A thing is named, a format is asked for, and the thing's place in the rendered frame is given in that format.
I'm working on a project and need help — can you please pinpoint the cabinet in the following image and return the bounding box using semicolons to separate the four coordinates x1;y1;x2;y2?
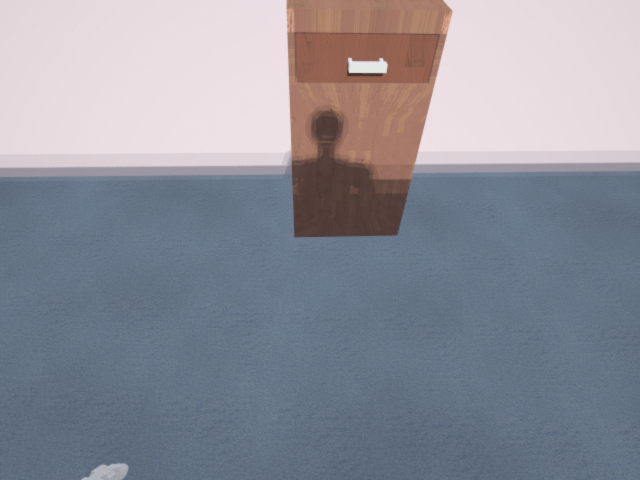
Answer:
287;0;453;237

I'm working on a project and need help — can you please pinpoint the handle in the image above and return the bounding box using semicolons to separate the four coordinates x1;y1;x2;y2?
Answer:
348;58;388;73

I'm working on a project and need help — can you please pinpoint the drawer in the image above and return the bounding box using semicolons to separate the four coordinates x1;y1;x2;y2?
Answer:
296;32;438;83

